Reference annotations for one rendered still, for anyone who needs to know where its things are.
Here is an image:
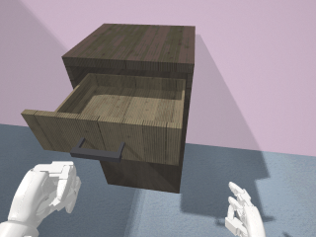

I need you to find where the right robot hand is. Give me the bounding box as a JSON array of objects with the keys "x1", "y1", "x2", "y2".
[{"x1": 225, "y1": 182, "x2": 267, "y2": 237}]

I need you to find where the robot left forearm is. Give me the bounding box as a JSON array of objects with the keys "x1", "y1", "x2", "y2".
[{"x1": 0, "y1": 220, "x2": 40, "y2": 237}]

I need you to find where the drawer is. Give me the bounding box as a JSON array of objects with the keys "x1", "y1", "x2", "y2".
[{"x1": 21, "y1": 73, "x2": 186, "y2": 166}]

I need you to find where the left robot hand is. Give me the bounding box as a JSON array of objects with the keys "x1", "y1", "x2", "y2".
[{"x1": 8, "y1": 161, "x2": 82, "y2": 228}]

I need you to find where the handle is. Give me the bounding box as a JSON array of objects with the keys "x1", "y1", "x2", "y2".
[{"x1": 69, "y1": 137, "x2": 125, "y2": 163}]

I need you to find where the cabinet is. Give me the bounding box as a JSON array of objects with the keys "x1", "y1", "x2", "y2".
[{"x1": 61, "y1": 23, "x2": 196, "y2": 194}]

